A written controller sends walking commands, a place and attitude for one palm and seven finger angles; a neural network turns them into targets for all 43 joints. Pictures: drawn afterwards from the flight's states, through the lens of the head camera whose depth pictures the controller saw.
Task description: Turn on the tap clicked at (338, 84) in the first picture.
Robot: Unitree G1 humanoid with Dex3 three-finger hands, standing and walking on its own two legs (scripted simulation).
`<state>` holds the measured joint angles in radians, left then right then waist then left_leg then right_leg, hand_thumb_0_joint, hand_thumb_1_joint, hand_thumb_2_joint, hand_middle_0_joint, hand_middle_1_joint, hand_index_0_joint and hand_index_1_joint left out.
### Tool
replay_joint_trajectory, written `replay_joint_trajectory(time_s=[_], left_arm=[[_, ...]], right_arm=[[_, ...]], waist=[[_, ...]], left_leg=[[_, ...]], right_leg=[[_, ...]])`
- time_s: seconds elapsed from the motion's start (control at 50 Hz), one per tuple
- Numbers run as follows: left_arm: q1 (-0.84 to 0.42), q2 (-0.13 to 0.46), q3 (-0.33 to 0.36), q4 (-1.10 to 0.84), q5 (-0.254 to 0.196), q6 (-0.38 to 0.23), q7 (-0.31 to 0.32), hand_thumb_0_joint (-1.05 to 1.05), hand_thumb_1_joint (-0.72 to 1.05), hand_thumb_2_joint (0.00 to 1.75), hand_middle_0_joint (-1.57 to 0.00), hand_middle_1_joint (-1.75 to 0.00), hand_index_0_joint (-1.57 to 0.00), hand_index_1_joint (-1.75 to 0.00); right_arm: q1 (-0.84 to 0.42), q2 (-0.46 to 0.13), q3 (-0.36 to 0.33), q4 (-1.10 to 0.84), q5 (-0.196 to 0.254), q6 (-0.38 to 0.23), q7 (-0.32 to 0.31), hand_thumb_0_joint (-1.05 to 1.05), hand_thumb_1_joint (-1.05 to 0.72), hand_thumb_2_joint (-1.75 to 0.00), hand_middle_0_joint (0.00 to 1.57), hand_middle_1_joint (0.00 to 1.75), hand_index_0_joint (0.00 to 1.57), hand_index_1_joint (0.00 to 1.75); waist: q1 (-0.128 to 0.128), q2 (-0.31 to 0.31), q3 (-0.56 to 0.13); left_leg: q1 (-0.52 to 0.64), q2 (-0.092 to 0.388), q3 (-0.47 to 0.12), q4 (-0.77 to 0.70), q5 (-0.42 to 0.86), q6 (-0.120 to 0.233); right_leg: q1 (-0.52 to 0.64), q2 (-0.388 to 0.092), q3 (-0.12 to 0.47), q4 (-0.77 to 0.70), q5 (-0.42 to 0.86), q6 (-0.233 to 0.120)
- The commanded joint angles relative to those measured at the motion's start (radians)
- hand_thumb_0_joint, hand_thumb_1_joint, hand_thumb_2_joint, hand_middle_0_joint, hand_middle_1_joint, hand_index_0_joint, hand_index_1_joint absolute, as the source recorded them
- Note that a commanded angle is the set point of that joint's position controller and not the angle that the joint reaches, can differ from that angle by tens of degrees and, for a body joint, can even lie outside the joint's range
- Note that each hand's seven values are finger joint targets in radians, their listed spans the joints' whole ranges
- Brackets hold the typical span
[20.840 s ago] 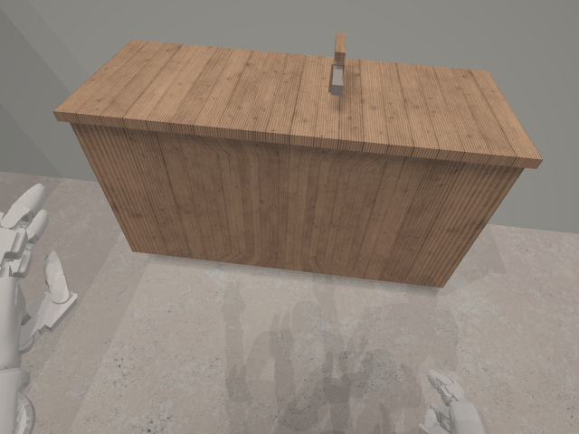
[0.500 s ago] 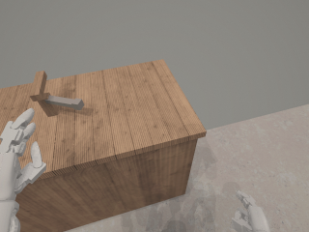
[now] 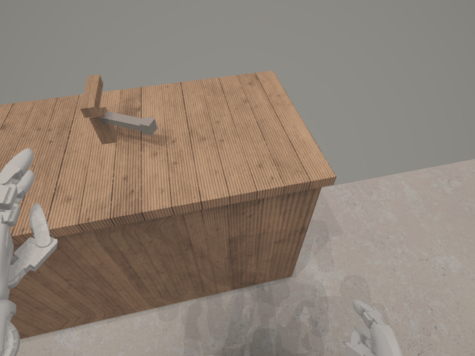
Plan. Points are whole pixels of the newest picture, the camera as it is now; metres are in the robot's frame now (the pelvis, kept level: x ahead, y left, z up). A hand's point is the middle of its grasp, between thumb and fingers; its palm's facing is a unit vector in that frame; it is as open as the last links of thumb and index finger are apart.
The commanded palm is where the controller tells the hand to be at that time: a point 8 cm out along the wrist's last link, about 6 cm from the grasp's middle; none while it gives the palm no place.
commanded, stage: step back with the hand held close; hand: left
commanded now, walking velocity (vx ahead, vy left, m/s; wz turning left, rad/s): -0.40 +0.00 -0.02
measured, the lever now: (148, 126) +0.57 +0.26 +0.05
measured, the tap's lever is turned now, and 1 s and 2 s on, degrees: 60 60 60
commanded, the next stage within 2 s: stop stepping back and stand still in 0.44 s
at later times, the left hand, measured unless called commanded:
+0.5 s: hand out of the picture +0.11 +0.26 +0.17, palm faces +0.42 -0.82 -0.39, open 7.4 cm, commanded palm +0.07 +0.28 +0.19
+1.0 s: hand out of the picture -0.02 +0.26 +0.17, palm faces +0.49 -0.81 -0.32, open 7.5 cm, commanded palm -0.07 +0.29 +0.19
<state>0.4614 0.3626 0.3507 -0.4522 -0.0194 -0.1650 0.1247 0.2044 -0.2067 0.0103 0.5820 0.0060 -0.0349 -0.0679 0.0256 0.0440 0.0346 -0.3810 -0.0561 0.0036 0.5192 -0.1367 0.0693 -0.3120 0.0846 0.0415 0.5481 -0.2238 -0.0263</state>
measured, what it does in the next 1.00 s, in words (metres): walks backwards: left foot, then right foot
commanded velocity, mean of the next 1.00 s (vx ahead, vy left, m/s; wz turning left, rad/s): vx -0.09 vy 0.00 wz -0.02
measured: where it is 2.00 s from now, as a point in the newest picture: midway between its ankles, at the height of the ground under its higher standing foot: outside the picture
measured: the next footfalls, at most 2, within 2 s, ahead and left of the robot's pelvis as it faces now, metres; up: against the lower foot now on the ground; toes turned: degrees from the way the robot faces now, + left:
left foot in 0.24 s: +0.03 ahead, +0.14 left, +0.00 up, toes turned +1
right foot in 0.48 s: -0.07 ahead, -0.10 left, +0.00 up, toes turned +4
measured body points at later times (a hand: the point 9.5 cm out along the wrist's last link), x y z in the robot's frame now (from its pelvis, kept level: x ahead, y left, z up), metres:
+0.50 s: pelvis -0.10 +0.01 +0.00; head -0.07 +0.02 +0.45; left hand +0.09 +0.30 +0.19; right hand +0.09 -0.21 -0.09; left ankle -0.01 +0.14 -0.73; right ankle -0.11 -0.10 -0.73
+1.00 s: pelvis -0.22 +0.00 +0.00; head -0.24 +0.00 +0.45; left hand -0.05 +0.30 +0.19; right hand -0.07 -0.23 -0.09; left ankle -0.18 +0.14 -0.70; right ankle -0.17 -0.07 -0.73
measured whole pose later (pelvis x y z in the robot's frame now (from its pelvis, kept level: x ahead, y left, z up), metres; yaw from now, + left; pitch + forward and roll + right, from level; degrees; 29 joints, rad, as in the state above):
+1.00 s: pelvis -0.22 +0.00 +0.00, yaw +4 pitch -3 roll +0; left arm 0.42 0.32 0.31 -0.45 -0.02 -0.13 0.16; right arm 0.28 -0.21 -0.01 0.67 -0.01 -0.08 -0.07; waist 0.01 0.00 -0.01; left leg -0.40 0.02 -0.03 0.80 -0.43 0.01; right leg -0.25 0.07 -0.02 0.52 -0.21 -0.08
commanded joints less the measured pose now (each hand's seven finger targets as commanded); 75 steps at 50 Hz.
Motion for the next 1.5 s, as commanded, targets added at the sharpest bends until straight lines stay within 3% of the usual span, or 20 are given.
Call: replay_joint_trajectory(time_s=[0.0,0.04,0.1,0.3,0.44,0.5,0.58,0.66,0.76,0.88,0.94,1.1,1.12,1.14,1.16,1.18,1.32,1.36,1.4,1.48], left_arm=[[-0.067,0.18,0.084,-0.262,-0.016,-0.07,0.023,0.0,0.9,0.9,-0.2,-0.3,-0.2,-0.3],[-0.067,0.21,0.095,-0.3,-0.027,-0.069,0.039,0.0,0.9,0.9,-0.2,-0.3,-0.2,-0.3],[-0.013,0.216,0.109,-0.291,-0.037,-0.076,0.043,0.0,0.9,0.9,-0.2,-0.3,-0.2,-0.3],[0.009,0.201,0.156,-0.345,-0.031,-0.092,0.037,0.0,0.9,0.9,-0.2,-0.3,-0.2,-0.3],[-0.086,0.162,0.073,-0.301,-0.016,-0.062,0.021,0.0,0.9,0.9,-0.2,-0.3,-0.2,-0.3],[-0.122,0.179,0.052,-0.307,-0.029,-0.058,0.026,0.0,0.9,0.9,-0.2,-0.3,-0.2,-0.3],[0.044,0.21,0.128,-0.303,-0.035,-0.032,0.032,0.0,0.9,0.9,-0.2,-0.3,-0.2,-0.3],[0.002,0.193,0.133,-0.283,-0.046,-0.036,0.049,0.0,0.9,0.9,-0.2,-0.3,-0.2,-0.3],[-0.04,0.132,0.08,-0.218,-0.011,-0.039,0.044,0.0,0.9,0.9,-0.2,-0.3,-0.2,-0.3],[-0.153,0.122,0.016,-0.212,0.005,-0.016,0.049,0.0,0.9,0.9,-0.2,-0.3,-0.2,-0.3],[-0.176,0.158,0.044,-0.206,0.005,-0.03,0.039,0.0,0.9,0.9,-0.2,-0.3,-0.2,-0.3],[-0.16,0.182,0.083,-0.209,-0.022,-0.05,0.056,0.0,0.9,0.9,-0.2,-0.3,-0.2,-0.3],[-0.17,0.168,0.079,-0.22,-0.027,-0.051,0.056,0.0,0.9,0.9,-0.2,-0.3,-0.2,-0.3],[-0.176,0.148,0.073,-0.241,-0.031,-0.054,0.057,0.0,0.9,0.9,-0.2,-0.3,-0.2,-0.3],[-0.202,0.164,0.08,-0.273,-0.011,-0.049,0.055,0.0,0.9,0.9,-0.2,-0.3,-0.2,-0.3],[-0.236,0.2,0.119,-0.255,-0.01,-0.052,0.055,0.0,0.9,0.9,-0.2,-0.3,-0.2,-0.3],[-0.053,0.147,0.078,-0.175,-0.01,-0.017,0.042,0.0,0.9,0.9,-0.2,-0.3,-0.2,-0.3],[-0.1,0.197,0.095,-0.231,-0.015,-0.02,0.033,0.0,0.9,0.9,-0.2,-0.3,-0.2,-0.3],[-0.14,0.201,0.109,-0.256,-0.023,-0.041,0.033,0.0,0.9,0.9,-0.2,-0.3,-0.2,-0.3],[-0.103,0.197,0.136,-0.256,-0.03,-0.057,0.05,0.0,0.9,0.9,-0.2,-0.3,-0.2,-0.3]], right_arm=[[-0.093,-0.128,-0.071,-0.162,0.003,-0.042,0.005,0.0,-0.9,-0.9,0.2,0.3,0.2,0.3],[-0.063,-0.11,-0.079,-0.138,0.0,-0.032,0.015,0.0,-0.9,-0.9,0.2,0.3,0.2,0.3],[-0.078,-0.088,-0.07,-0.151,0.002,-0.02,0.018,0.0,-0.9,-0.9,0.2,0.3,0.2,0.3],[-0.106,-0.125,-0.075,-0.164,-0.012,-0.051,-0.011,0.0,-0.9,-0.9,0.2,0.3,0.2,0.3],[-0.112,-0.135,-0.068,-0.105,-0.027,-0.086,0.005,0.0,-0.9,-0.9,0.2,0.3,0.2,0.3],[-0.111,-0.094,-0.08,-0.131,0.005,-0.061,0.008,0.0,-0.9,-0.9,0.2,0.3,0.2,0.3],[-0.101,-0.063,-0.052,-0.166,0.003,-0.035,0.011,0.0,-0.9,-0.9,0.2,0.3,0.2,0.3],[-0.073,-0.112,-0.047,-0.158,0.004,-0.044,-0.014,0.0,-0.9,-0.9,0.2,0.3,0.2,0.3],[-0.086,-0.136,-0.046,-0.139,0.009,-0.084,-0.036,0.0,-0.9,-0.9,0.2,0.3,0.2,0.3],[-0.085,-0.135,-0.057,-0.095,-0.017,-0.112,-0.027,0.0,-0.9,-0.9,0.2,0.3,0.2,0.3],[-0.06,-0.112,-0.071,-0.073,-0.015,-0.094,-0.003,0.0,-0.9,-0.9,0.2,0.3,0.2,0.3],[-0.075,-0.092,-0.034,-0.089,-0.014,-0.115,-0.03,0.0,-0.9,-0.9,0.2,0.3,0.2,0.3],[-0.068,-0.114,-0.04,-0.094,-0.019,-0.122,-0.036,0.0,-0.9,-0.9,0.2,0.3,0.2,0.3],[-0.064,-0.144,-0.049,-0.109,-0.021,-0.128,-0.04,0.0,-0.9,-0.9,0.2,0.3,0.2,0.3],[-0.059,-0.135,-0.048,-0.099,-0.012,-0.127,-0.033,0.0,-0.9,-0.9,0.2,0.3,0.2,0.3],[-0.067,-0.123,-0.059,-0.096,-0.009,-0.135,-0.03,0.0,-0.9,-0.9,0.2,0.3,0.2,0.3],[-0.085,-0.117,-0.055,-0.101,-0.005,-0.132,-0.003,0.0,-0.9,-0.9,0.2,0.3,0.2,0.3],[-0.103,-0.089,-0.053,-0.114,-0.002,-0.124,0.003,0.0,-0.9,-0.9,0.2,0.3,0.2,0.3],[-0.063,-0.094,-0.06,-0.077,-0.001,-0.144,0.015,0.0,-0.9,-0.9,0.2,0.3,0.2,0.3],[-0.101,-0.077,-0.044,-0.084,-0.001,-0.137,-0.005,0.0,-0.9,-0.9,0.2,0.3,0.2,0.3]], waist=[[-0.018,-0.125,-0.128],[-0.039,-0.172,-0.186],[-0.038,-0.123,-0.165],[-0.009,0.199,-0.211],[0.002,0.114,-0.162],[-0.012,-0.245,-0.242],[-0.027,-0.149,-0.229],[-0.041,-0.052,-0.169],[-0.042,0.246,-0.039],[-0.033,0.088,0.0],[-0.027,-0.253,-0.052],[-0.043,-0.077,-0.064],[-0.049,0.023,-0.059],[-0.055,0.212,-0.046],[-0.048,0.276,-0.092],[-0.051,0.209,-0.055],[-0.008,0.017,-0.022],[-0.017,-0.319,-0.016],[-0.04,-0.16,-0.077],[-0.023,-0.146,-0.104]], left_leg=[[-0.038,0.117,-0.136,0.021,-0.29,-0.011],[0.072,0.065,-0.067,0.219,-0.154,-0.063],[0.024,0.07,-0.076,0.276,-0.225,-0.071],[-0.104,0.33,-0.234,-0.215,0.09,0.055],[0.122,0.29,-0.17,-0.077,0.286,0.017],[0.051,0.074,0.029,0.209,-0.1,-0.096],[-0.052,0.087,-0.075,0.367,-0.281,-0.081],[0.161,0.105,-0.08,-0.101,-0.22,-0.035],[-0.156,0.244,-0.308,-0.412,-0.761,0.047],[-0.072,0.173,-0.139,-0.13,-0.545,0.008],[-0.188,0.041,0.014,0.501,-0.338,-0.056],[0.243,0.07,0.081,0.043,-0.304,-0.023],[0.26,0.108,-0.029,-0.089,-0.427,0.012],[0.317,0.261,-0.31,-0.251,-0.556,0.076],[0.295,0.384,-0.421,-0.34,-0.577,0.136],[0.171,0.419,-0.476,-0.38,-0.629,0.172],[-0.125,0.195,-0.055,-0.058,-0.49,0.003],[-0.23,0.062,0.038,0.477,-0.338,-0.052],[-0.169,0.097,-0.042,0.562,-0.278,-0.07],[0.057,0.104,0.012,0.182,-0.228,-0.056]], right_leg=[[0.038,-0.231,0.28,-0.199,0.01,-0.05],[-0.02,-0.372,0.358,-0.251,0.234,-0.139],[0.023,-0.393,0.29,-0.188,0.47,-0.137],[0.141,-0.048,0.018,0.257,-0.086,0.056],[0.064,-0.061,0.049,-0.091,0.066,0.047],[0.096,-0.316,0.27,-0.209,0.592,-0.007],[0.104,-0.375,0.269,-0.156,0.479,-0.13],[-0.002,-0.207,0.155,-0.146,-0.094,-0.036],[0.144,-0.014,-0.046,0.119,-0.117,0.051],[0.141,-0.05,-0.028,-0.126,-0.187,-0.028],[0.105,-0.381,0.546,-0.409,-0.521,-0.202],[-0.174,-0.253,0.19,-0.239,-0.515,-0.121],[-0.185,-0.185,0.154,-0.106,-0.499,-0.089],[-0.275,-0.078,0.053,0.135,-0.391,-0.032],[-0.28,-0.011,-0.079,0.425,-0.318,0.022],[-0.269,-0.059,-0.013,0.57,-0.276,0.028],[0.248,-0.055,-0.093,-0.124,-0.179,0.005],[0.171,-0.39,0.476,-0.38,-0.22,-0.15],[0.128,-0.384,0.429,-0.325,-0.149,-0.17],[0.101,-0.316,0.187,-0.221,0.08,-0.123]])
